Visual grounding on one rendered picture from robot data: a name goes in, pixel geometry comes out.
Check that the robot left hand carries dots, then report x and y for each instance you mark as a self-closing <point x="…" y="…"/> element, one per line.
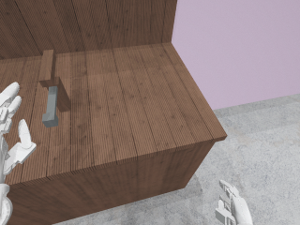
<point x="9" y="104"/>

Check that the counter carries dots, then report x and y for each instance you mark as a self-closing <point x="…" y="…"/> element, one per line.
<point x="132" y="122"/>

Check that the left robot forearm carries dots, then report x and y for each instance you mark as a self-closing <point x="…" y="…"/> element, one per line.
<point x="6" y="206"/>

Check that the robot right hand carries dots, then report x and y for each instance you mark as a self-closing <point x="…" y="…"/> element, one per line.
<point x="236" y="211"/>

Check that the tap lever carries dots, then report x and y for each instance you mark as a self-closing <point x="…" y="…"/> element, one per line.
<point x="50" y="119"/>

